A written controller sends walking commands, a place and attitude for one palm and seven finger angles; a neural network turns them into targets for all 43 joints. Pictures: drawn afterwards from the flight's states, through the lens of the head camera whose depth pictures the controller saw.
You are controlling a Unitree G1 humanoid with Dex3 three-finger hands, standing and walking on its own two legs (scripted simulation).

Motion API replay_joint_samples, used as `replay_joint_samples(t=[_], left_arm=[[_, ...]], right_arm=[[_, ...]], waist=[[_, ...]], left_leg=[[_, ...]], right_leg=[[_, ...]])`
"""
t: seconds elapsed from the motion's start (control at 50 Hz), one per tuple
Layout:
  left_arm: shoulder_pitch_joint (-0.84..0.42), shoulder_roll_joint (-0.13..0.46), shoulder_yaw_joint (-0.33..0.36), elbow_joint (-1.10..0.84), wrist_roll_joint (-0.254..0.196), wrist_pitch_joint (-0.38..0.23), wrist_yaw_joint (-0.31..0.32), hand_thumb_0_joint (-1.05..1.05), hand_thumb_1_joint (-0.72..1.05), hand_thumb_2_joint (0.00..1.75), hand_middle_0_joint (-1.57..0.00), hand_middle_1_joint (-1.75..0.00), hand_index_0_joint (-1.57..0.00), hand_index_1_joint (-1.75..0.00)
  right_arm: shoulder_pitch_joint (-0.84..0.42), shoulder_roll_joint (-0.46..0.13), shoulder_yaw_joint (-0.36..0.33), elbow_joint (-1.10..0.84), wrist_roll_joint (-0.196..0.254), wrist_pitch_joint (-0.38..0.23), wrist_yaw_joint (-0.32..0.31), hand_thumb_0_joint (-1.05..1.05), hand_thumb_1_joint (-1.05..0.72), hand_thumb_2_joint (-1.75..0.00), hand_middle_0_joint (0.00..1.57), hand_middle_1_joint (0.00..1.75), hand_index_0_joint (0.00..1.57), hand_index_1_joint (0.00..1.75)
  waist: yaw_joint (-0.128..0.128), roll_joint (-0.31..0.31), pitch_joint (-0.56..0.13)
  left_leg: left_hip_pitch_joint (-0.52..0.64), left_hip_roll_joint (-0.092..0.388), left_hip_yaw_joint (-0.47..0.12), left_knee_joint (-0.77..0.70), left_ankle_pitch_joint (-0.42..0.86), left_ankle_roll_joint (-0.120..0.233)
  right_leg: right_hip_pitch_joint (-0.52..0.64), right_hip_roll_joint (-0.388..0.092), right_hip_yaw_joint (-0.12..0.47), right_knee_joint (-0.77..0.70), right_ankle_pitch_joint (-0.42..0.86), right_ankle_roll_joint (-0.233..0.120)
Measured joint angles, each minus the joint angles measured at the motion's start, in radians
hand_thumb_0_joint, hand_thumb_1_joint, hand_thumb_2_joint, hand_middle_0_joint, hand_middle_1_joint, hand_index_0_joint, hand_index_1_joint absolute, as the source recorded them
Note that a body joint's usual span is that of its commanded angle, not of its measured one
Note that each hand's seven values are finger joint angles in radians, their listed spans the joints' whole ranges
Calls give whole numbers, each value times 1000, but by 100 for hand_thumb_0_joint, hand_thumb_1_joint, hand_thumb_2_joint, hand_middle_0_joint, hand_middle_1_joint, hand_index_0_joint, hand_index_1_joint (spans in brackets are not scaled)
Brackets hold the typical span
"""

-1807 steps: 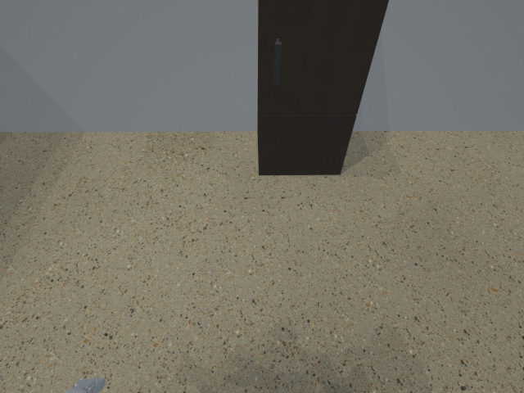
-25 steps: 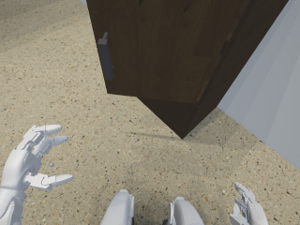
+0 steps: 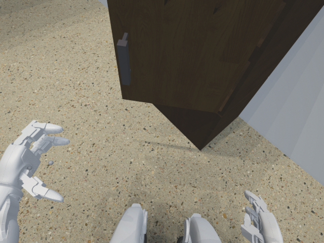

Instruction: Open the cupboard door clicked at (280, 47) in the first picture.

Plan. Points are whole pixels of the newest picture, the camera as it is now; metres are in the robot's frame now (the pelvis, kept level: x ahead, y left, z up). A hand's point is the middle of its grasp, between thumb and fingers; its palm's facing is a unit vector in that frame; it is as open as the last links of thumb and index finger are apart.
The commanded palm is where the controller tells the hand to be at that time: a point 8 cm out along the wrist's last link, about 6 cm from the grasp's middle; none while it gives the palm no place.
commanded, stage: raise the hand with hooked fingers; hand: left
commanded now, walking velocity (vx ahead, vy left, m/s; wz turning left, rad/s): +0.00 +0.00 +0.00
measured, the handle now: (126, 60) +0.62 +0.17 +0.02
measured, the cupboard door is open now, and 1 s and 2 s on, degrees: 41 41 41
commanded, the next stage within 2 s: move the hooked fingers beside the handle in 0.60 s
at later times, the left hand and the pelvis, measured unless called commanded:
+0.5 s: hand (62, 156) +0.29 +0.25 +0.04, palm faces -0.04 -1.00 -0.05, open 14.0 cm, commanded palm +0.27 +0.30 +0.04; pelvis +0.00 -0.02 +0.00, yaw +0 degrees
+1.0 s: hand (72, 136) +0.33 +0.25 +0.03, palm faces -0.07 -1.00 -0.02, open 14.0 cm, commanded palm +0.33 +0.29 +0.04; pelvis +0.00 -0.02 -0.01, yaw -1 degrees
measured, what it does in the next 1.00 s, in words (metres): stands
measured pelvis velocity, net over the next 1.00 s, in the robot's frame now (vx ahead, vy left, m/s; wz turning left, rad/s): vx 0.00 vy -0.02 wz -0.01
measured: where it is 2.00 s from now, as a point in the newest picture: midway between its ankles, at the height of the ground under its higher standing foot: outside the picture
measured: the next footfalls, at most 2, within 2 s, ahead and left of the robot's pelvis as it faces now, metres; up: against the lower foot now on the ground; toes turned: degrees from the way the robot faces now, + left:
none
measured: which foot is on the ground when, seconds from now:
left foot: down 0.00-1.00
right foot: down 0.00-1.00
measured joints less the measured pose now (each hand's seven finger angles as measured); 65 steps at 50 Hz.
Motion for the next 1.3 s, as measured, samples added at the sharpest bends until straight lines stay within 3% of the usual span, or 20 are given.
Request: replay_joint_samples(t=[0.28,0.76,0.92,1.1,1.3], left_arm=[[-32,20,26,41,-20,2,-23,-1,-50,30,-30,-119,-30,-120],[-45,4,23,70,-23,-17,-24,-1,-50,30,-30,-120,-30,-120],[-203,28,22,189,4,-13,-29,-1,-50,30,-30,-120,-30,-120],[-330,42,16,264,49,13,12,-1,-50,30,-30,-120,-30,-120],[-473,81,43,430,92,-31,30,-1,-50,30,-30,-120,-30,-120]], right_arm=[[27,-15,-15,8,8,15,0,1,-90,-89,20,30,20,30],[9,-8,-7,6,11,28,-11,1,-90,-89,20,30,20,30],[-1,-19,0,31,11,30,-25,1,-90,-89,20,30,20,30],[12,-12,2,35,7,64,-13,1,-91,-89,20,30,20,30],[50,-18,0,66,-1,108,-1,1,-90,-89,21,30,20,30]], waist=[[-18,7,-1],[-10,9,-9],[-10,3,-7],[-41,3,-4],[-62,3,-2]], left_leg=[[-7,13,0,-3,-2,-14],[-11,21,-10,14,-13,-31],[-49,18,-16,44,-17,-29],[-57,22,1,27,-8,-20],[-90,24,8,42,-16,-13]], right_leg=[[-16,13,1,5,-3,-14],[-25,22,-6,31,-19,-31],[-58,19,-13,57,-24,-31],[-73,21,5,41,-9,-21],[-105,23,12,50,-10,-14]])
